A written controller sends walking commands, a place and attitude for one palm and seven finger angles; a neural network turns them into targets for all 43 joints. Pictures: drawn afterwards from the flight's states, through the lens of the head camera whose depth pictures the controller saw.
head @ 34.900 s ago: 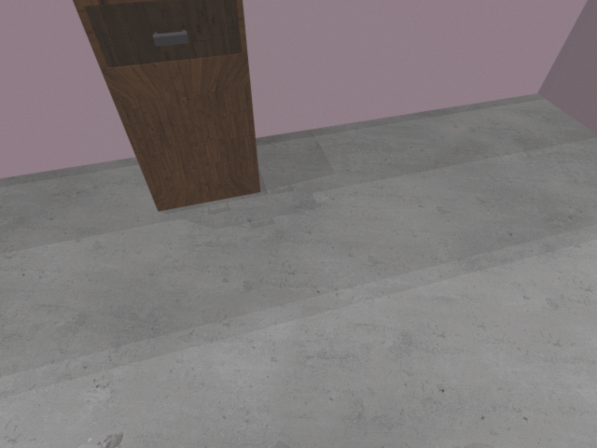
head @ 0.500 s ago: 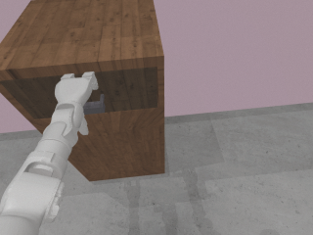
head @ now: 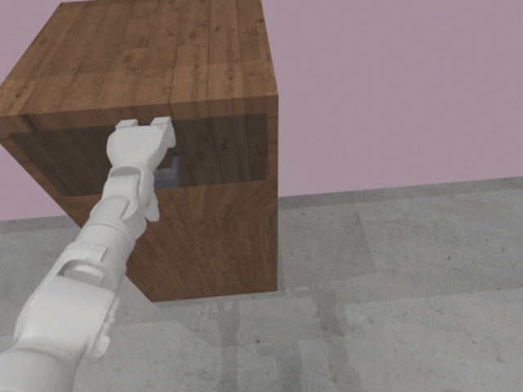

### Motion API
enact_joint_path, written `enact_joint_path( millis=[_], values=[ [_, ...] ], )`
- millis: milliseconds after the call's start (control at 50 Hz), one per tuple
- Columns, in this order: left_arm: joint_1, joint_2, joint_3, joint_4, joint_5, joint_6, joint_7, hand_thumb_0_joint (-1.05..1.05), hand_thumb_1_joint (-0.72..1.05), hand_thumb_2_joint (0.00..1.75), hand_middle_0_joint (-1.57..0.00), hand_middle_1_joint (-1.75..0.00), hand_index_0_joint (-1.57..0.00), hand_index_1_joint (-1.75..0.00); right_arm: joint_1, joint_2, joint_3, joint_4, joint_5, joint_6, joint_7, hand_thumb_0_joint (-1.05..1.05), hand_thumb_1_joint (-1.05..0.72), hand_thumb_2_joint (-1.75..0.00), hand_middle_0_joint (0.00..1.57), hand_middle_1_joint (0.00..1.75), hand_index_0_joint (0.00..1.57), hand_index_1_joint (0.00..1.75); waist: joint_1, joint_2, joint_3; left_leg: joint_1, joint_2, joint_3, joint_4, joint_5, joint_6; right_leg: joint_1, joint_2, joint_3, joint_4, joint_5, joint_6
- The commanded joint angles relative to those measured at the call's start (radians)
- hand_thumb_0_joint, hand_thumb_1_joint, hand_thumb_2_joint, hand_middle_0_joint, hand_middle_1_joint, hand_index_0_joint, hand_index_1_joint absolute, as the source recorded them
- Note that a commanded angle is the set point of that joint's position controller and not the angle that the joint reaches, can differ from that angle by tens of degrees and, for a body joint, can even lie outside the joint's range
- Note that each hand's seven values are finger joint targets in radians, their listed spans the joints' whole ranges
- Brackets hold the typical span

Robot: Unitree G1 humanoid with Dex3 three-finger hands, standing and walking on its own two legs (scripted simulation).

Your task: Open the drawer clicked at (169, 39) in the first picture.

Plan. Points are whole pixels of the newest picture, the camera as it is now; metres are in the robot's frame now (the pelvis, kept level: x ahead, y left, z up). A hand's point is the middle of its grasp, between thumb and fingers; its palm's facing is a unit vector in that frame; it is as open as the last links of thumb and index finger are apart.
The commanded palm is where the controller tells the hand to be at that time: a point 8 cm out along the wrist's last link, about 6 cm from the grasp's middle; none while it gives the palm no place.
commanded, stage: re-aim the fingers above the handle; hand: left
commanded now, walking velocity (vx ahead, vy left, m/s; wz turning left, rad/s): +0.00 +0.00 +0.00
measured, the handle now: (151, 171) +0.50 +0.22 +0.02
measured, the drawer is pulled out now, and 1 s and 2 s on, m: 0.00 0.00 0.00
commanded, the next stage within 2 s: lower the fingers behind the handle in 0.76 s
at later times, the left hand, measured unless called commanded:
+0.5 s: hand (152, 168) +0.46 +0.20 +0.08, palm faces -0.01 -0.01 -1.00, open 13.5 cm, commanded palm +0.45 +0.18 +0.14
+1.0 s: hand (152, 168) +0.46 +0.20 +0.08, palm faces -0.01 -0.01 -1.00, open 13.5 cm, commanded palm +0.45 +0.19 +0.13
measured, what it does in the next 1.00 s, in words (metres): stands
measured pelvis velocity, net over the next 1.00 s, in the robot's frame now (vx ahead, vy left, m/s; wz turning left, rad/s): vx -0.01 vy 0.00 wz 0.00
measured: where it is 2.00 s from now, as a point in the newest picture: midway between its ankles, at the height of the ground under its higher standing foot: outside the picture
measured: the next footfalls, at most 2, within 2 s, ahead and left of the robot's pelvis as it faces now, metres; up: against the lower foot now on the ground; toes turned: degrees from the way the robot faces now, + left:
none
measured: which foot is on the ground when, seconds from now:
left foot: down 0.00-1.00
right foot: down 0.00-1.00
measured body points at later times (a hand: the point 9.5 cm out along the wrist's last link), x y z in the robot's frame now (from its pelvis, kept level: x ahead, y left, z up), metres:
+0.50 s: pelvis +0.00 +0.00 +0.00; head +0.05 -0.02 +0.45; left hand +0.45 +0.19 +0.13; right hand +0.08 -0.26 -0.14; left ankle -0.02 +0.09 -0.72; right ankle -0.01 -0.09 -0.72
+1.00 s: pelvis -0.01 +0.00 +0.00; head +0.05 -0.02 +0.45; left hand +0.45 +0.19 +0.13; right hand +0.06 -0.26 -0.14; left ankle -0.02 +0.09 -0.72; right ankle -0.01 -0.09 -0.72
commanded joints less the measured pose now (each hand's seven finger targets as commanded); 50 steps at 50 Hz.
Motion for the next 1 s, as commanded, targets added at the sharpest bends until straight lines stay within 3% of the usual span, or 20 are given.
enact_joint_path(
  millis=[0, 20, 60, 120, 140, 240, 260, 320, 420, 500, 520, 560, 580, 640, 720, 840, 860, 880, 920, 980],
  values=[
    [-0.564, 0.157, 0.041, -0.234, 0.001, -0.034, 0.038, 0.00, -0.50, 0.30, -0.30, -1.20, -0.30, -1.20, 0.040, -0.127, -0.037, -0.096, 0.001, -0.029, -0.005, 0.00, -0.90, -0.90, 0.20, 0.30, 0.20, 0.30, -0.060, -0.060, -0.344, 0.190, 0.040, 0.027, -0.045, 0.318, -0.004, 0.146, -0.021, -0.005, -0.064, 0.265, 0.002],
    [-0.560, 0.171, 0.056, -0.239, 0.004, -0.036, 0.040, 0.00, -0.50, 0.30, -0.30, -1.20, -0.30, -1.20, 0.041, -0.128, -0.039, -0.093, 0.000, -0.029, -0.004, 0.00, -0.90, -0.90, 0.20, 0.30, 0.20, 0.30, -0.056, -0.051, -0.345, 0.204, 0.042, 0.023, -0.043, 0.336, -0.007, 0.140, -0.019, -0.007, -0.059, 0.273, -0.003],
    [-0.555, 0.129, 0.023, -0.237, 0.004, -0.031, 0.039, 0.00, -0.50, 0.30, -0.30, -1.20, -0.30, -1.20, 0.038, -0.124, -0.038, -0.093, 0.001, -0.029, -0.002, 0.00, -0.90, -0.90, 0.20, 0.30, 0.20, 0.30, -0.062, -0.045, -0.337, 0.215, 0.043, 0.024, -0.044, 0.336, -0.009, 0.124, -0.018, -0.011, -0.064, 0.263, -0.002],
    [-0.548, 0.157, 0.048, -0.229, 0.007, -0.032, 0.040, 0.00, -0.50, 0.30, -0.30, -1.20, -0.30, -1.20, 0.041, -0.127, -0.040, -0.090, 0.000, -0.030, -0.003, 0.00, -0.90, -0.90, 0.20, 0.30, 0.20, 0.30, -0.058, -0.058, -0.342, 0.210, 0.043, 0.021, -0.042, 0.334, -0.009, 0.129, -0.018, -0.010, -0.061, 0.261, -0.002],
    [-0.563, 0.120, 0.014, -0.237, 0.006, -0.030, 0.039, 0.00, -0.50, 0.30, -0.30, -1.20, -0.30, -1.20, 0.036, -0.124, -0.039, -0.093, 0.000, -0.031, -0.003, 0.00, -0.90, -0.90, 0.20, 0.30, 0.20, 0.30, -0.066, -0.060, -0.335, 0.210, 0.042, 0.025, -0.043, 0.321, -0.007, 0.121, -0.019, -0.008, -0.067, 0.254, 0.001],
    [-0.566, 0.161, 0.051, -0.252, 0.009, -0.033, 0.045, 0.00, -0.50, 0.30, -0.30, -1.20, -0.30, -1.20, 0.041, -0.124, -0.040, -0.088, -0.002, -0.033, -0.003, 0.00, -0.90, -0.90, 0.20, 0.30, 0.20, 0.30, -0.054, -0.047, -0.374, 0.223, 0.042, 0.024, -0.039, 0.353, -0.009, 0.142, -0.020, -0.007, -0.058, 0.281, -0.002],
    [-0.570, 0.121, 0.017, -0.256, 0.008, -0.031, 0.043, 0.00, -0.50, 0.30, -0.30, -1.20, -0.30, -1.20, 0.037, -0.121, -0.041, -0.090, -0.002, -0.033, -0.002, 0.00, -0.90, -0.90, 0.20, 0.30, 0.20, 0.30, -0.062, -0.045, -0.367, 0.231, 0.041, 0.023, -0.039, 0.356, -0.010, 0.131, -0.019, -0.009, -0.059, 0.279, -0.001],
    [-0.566, 0.098, 0.007, -0.265, 0.000, -0.035, 0.043, 0.00, -0.50, 0.30, -0.30, -1.20, -0.30, -1.20, 0.037, -0.120, -0.043, -0.087, -0.002, -0.035, 0.004, 0.00, -0.90, -0.90, 0.20, 0.30, 0.20, 0.30, -0.061, -0.034, -0.363, 0.260, 0.047, 0.016, -0.036, 0.380, -0.015, 0.110, -0.015, -0.017, -0.057, 0.272, -0.003],
    [-0.584, 0.117, 0.015, -0.220, 0.007, -0.019, 0.048, 0.00, -0.50, 0.30, -0.30, -1.20, -0.30, -1.20, 0.034, -0.124, -0.037, -0.082, 0.001, -0.036, 0.001, 0.00, -0.90, -0.90, 0.20, 0.30, 0.20, 0.30, -0.069, -0.058, -0.310, 0.217, 0.045, 0.012, -0.047, 0.330, -0.014, 0.095, -0.016, -0.017, -0.062, 0.239, -0.004],
    [-0.626, 0.073, -0.024, -0.244, 0.005, -0.015, 0.049, 0.00, -0.50, 0.30, -0.30, -1.20, -0.30, -1.20, 0.037, -0.121, -0.040, -0.082, -0.001, -0.040, 0.003, 0.00, -0.90, -0.90, 0.20, 0.30, 0.20, 0.30, -0.080, -0.041, -0.352, 0.250, 0.046, 0.011, -0.040, 0.348, -0.015, 0.085, -0.016, -0.017, -0.059, 0.238, -0.002],
    [-0.610, 0.118, 0.021, -0.214, 0.009, -0.008, 0.053, 0.00, -0.50, 0.30, -0.30, -1.20, -0.30, -1.20, 0.042, -0.125, -0.040, -0.074, -0.002, -0.039, 0.002, 0.00, -0.90, -0.90, 0.20, 0.30, 0.20, 0.30, -0.074, -0.062, -0.337, 0.241, 0.047, 0.010, -0.041, 0.336, -0.013, 0.086, -0.014, -0.019, -0.061, 0.235, -0.003],
    [-0.630, 0.090, -0.012, -0.206, 0.008, 0.002, 0.051, 0.00, -0.50, 0.30, -0.30, -1.20, -0.30, -1.20, 0.038, -0.123, -0.036, -0.076, -0.002, -0.037, 0.000, 0.00, -0.90, -0.90, 0.20, 0.30, 0.20, 0.30, -0.086, -0.066, -0.322, 0.221, 0.042, 0.015, -0.042, 0.303, -0.010, 0.082, -0.016, -0.014, -0.068, 0.222, 0.000],
    [-0.658, 0.107, 0.000, -0.216, 0.007, -0.002, 0.049, 0.00, -0.50, 0.30, -0.30, -1.20, -0.30, -1.20, 0.042, -0.127, -0.036, -0.073, -0.004, -0.039, -0.001, 0.00, -0.90, -0.90, 0.20, 0.30, 0.20, 0.30, -0.089, -0.080, -0.336, 0.209, 0.041, 0.015, -0.044, 0.306, -0.008, 0.102, -0.019, -0.012, -0.069, 0.232, 0.001],
    [-0.631, 0.139, 0.027, -0.218, 0.012, -0.002, 0.051, 0.00, -0.50, 0.30, -0.30, -1.20, -0.30, -1.20, 0.042, -0.124, -0.035, -0.076, -0.005, -0.036, -0.002, 0.00, -0.90, -0.90, 0.20, 0.30, 0.20, 0.30, -0.073, -0.051, -0.375, 0.222, 0.038, 0.017, -0.039, 0.321, -0.010, 0.118, -0.020, -0.008, -0.059, 0.248, -0.001],
    [-0.630, 0.124, 0.016, -0.196, 0.003, -0.005, 0.047, 0.00, -0.50, 0.30, -0.30, -1.20, -0.30, -1.20, 0.042, -0.122, -0.032, -0.078, -0.001, -0.037, -0.002, 0.00, -0.90, -0.90, 0.20, 0.30, 0.20, 0.30, -0.077, -0.052, -0.325, 0.198, 0.041, 0.015, -0.046, 0.288, -0.010, 0.099, -0.018, -0.014, -0.064, 0.220, -0.001],
    [-0.600, 0.149, 0.039, -0.215, 0.008, -0.020, 0.047, 0.00, -0.50, 0.30, -0.30, -1.20, -0.30, -1.20, 0.040, -0.120, -0.034, -0.090, -0.003, -0.041, -0.003, 0.00, -0.90, -0.90, 0.20, 0.30, 0.20, 0.30, -0.060, -0.041, -0.362, 0.203, 0.040, 0.019, -0.044, 0.301, -0.011, 0.125, -0.019, -0.009, -0.059, 0.231, -0.003],
    [-0.606, 0.103, 0.000, -0.198, 0.006, -0.017, 0.045, 0.00, -0.50, 0.30, -0.30, -1.20, -0.30, -1.20, 0.041, -0.119, -0.032, -0.088, -0.003, -0.042, -0.003, 0.00, -0.90, -0.90, 0.20, 0.30, 0.20, 0.30, -0.076, -0.056, -0.325, 0.197, 0.042, 0.019, -0.047, 0.284, -0.010, 0.101, -0.017, -0.014, -0.065, 0.216, -0.001],
    [-0.591, 0.131, 0.033, -0.172, 0.004, -0.019, 0.044, 0.00, -0.50, 0.30, -0.30, -1.20, -0.30, -1.20, 0.045, -0.123, -0.034, -0.087, -0.002, -0.044, -0.002, 0.00, -0.90, -0.90, 0.20, 0.30, 0.20, 0.30, -0.072, -0.080, -0.313, 0.171, 0.041, 0.017, -0.048, 0.273, -0.007, 0.111, -0.017, -0.012, -0.070, 0.207, -0.001],
    [-0.576, 0.113, 0.015, -0.147, 0.007, -0.017, 0.046, 0.00, -0.50, 0.30, -0.30, -1.20, -0.30, -1.20, 0.051, -0.126, -0.032, -0.084, 0.000, -0.043, -0.002, 0.00, -0.90, -0.90, 0.20, 0.30, 0.20, 0.30, -0.079, -0.083, -0.285, 0.156, 0.042, 0.017, -0.049, 0.241, -0.007, 0.080, -0.017, -0.013, -0.068, 0.182, 0.000],
    [-0.571, 0.139, 0.037, -0.142, 0.016, -0.015, 0.051, 0.00, -0.50, 0.30, -0.30, -1.20, -0.30, -1.20, 0.056, -0.131, -0.036, -0.084, -0.004, -0.042, 0.000, 0.00, -0.90, -0.90, 0.20, 0.30, 0.20, 0.30, -0.072, -0.079, -0.319, 0.146, 0.038, 0.022, -0.040, 0.255, -0.005, 0.100, -0.018, -0.006, -0.063, 0.199, -0.001]
  ],
)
